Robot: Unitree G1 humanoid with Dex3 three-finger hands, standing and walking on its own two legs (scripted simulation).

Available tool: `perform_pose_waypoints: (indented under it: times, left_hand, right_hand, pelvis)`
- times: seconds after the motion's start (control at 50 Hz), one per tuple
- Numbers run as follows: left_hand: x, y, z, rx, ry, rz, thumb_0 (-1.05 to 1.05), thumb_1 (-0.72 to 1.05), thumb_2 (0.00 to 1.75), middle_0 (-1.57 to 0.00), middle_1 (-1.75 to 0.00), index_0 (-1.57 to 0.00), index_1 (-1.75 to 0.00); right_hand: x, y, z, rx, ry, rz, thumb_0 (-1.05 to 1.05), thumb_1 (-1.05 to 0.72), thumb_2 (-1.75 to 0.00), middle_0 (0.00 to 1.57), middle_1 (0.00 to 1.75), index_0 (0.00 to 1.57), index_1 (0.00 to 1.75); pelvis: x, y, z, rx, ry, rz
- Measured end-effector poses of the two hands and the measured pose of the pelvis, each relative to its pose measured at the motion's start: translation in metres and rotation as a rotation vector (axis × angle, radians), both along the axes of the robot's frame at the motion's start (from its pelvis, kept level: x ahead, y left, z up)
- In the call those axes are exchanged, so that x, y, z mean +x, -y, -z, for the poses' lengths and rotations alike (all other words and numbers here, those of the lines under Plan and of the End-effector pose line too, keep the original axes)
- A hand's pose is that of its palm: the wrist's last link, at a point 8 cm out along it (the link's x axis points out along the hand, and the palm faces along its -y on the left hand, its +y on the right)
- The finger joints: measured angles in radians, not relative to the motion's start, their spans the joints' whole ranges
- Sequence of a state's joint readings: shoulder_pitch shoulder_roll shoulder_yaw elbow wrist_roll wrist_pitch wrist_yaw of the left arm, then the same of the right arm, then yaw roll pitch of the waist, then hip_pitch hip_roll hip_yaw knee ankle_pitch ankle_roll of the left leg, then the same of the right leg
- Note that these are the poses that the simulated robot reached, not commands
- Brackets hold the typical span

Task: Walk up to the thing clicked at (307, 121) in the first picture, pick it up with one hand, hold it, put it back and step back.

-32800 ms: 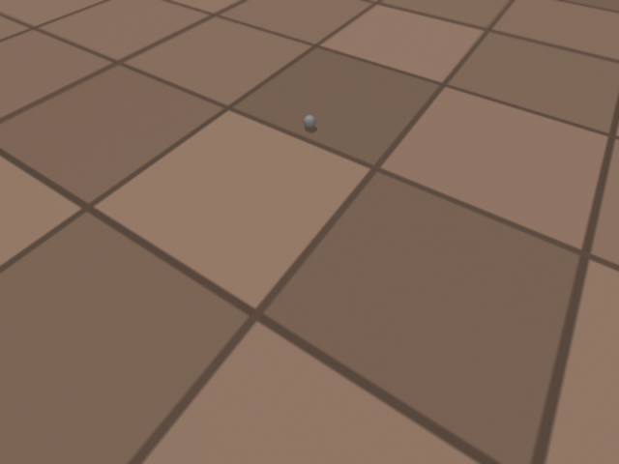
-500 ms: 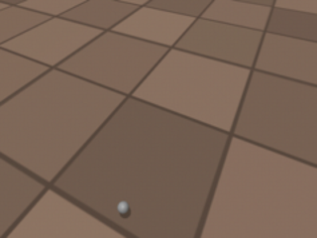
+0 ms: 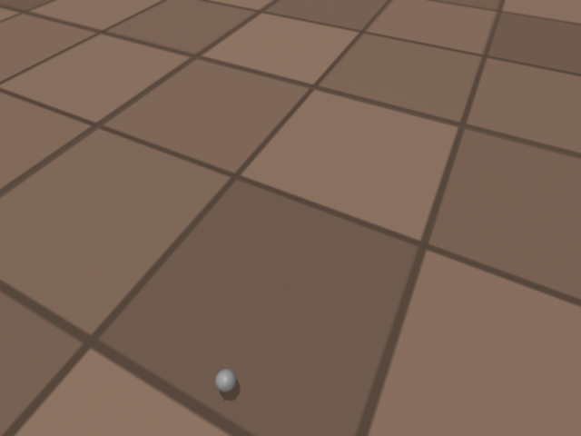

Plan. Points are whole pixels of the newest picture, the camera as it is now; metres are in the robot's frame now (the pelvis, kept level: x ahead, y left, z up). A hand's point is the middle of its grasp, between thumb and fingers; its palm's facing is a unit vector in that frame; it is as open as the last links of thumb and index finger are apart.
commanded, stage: stand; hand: left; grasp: from above
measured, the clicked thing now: (225, 380) +0.39 +0.22 -0.75
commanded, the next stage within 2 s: step back in 0.30 s
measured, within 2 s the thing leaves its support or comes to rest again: neither
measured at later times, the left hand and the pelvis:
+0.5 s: hand out of the picture +0.07 +0.27 -0.17, palm faces +0.00 -0.93 -0.37, open 7.4 cm; pelvis -0.03 +0.01 -0.01, yaw +0 degrees
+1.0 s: hand out of the picture +0.00 +0.28 -0.18, palm faces -0.10 -0.92 -0.39, open 7.3 cm; pelvis -0.12 +0.02 -0.03, yaw -4 degrees
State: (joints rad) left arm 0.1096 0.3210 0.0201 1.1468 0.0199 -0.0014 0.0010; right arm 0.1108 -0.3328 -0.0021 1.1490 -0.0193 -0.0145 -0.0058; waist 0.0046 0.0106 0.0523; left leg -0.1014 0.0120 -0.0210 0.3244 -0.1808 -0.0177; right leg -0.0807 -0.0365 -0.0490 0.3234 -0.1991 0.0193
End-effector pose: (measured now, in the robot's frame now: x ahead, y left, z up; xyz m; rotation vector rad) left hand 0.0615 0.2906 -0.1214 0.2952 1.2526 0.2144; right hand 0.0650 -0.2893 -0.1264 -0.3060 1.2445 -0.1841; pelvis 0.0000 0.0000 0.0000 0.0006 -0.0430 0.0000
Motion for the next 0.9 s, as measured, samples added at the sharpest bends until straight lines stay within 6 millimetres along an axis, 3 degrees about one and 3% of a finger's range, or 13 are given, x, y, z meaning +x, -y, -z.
perform_pose_waypoints:
  times: [0.32,0.48,0.62,0.68,0.8,0.9]
  left_hand:
    - [0.004,0.003,0.000,-0.006,0.016,0.005,0.00,0.90,0.90,-0.21,-0.30,-0.21,-0.30]
    - [0.004,-0.020,0.005,0.036,0.046,0.011,0.00,0.90,0.90,-0.21,-0.30,-0.21,-0.30]
    - [0.021,-0.054,0.023,0.048,0.117,0.053,0.00,0.90,0.90,-0.21,-0.30,-0.21,-0.30]
    - [0.022,-0.058,0.024,0.052,0.133,0.056,0.00,0.91,0.90,-0.21,-0.30,-0.21,-0.30]
    - [-0.005,-0.051,0.022,0.028,0.089,0.093,0.00,0.91,0.90,-0.21,-0.30,-0.20,-0.30]
    - [-0.035,-0.043,0.023,0.031,0.046,0.120,0.00,0.91,0.90,-0.21,-0.30,-0.20,-0.30]
  right_hand:
    - [-0.001,0.007,-0.002,-0.006,0.000,0.003,0.00,-0.90,-0.89,0.20,0.30,0.20,0.30]
    - [-0.004,0.016,0.001,-0.040,0.017,0.008,0.00,-0.90,-0.89,0.20,0.30,0.20,0.30]
    - [-0.041,0.004,0.002,-0.109,-0.006,0.006,0.00,-0.90,-0.89,0.20,0.30,0.20,0.30]
    - [-0.063,-0.007,-0.002,-0.110,-0.042,0.004,0.00,-0.90,-0.89,0.20,0.30,0.20,0.30]
    - [-0.087,-0.019,-0.006,-0.104,-0.023,0.026,0.00,-0.90,-0.89,0.21,0.30,0.21,0.30]
    - [-0.100,-0.018,0.001,-0.080,0.040,0.035,0.00,-0.90,-0.89,0.21,0.30,0.21,0.30]
  pelvis:
    - [-0.001,0.003,0.000,-0.002,-0.004,-0.001]
    - [-0.029,-0.006,0.013,-0.013,-0.009,-0.007]
    - [-0.051,-0.034,0.031,-0.011,-0.020,-0.011]
    - [-0.062,-0.037,0.028,-0.016,-0.014,-0.011]
    - [-0.081,-0.039,0.020,-0.021,-0.022,0.024]
    - [-0.101,-0.035,0.023,-0.012,-0.017,0.057]
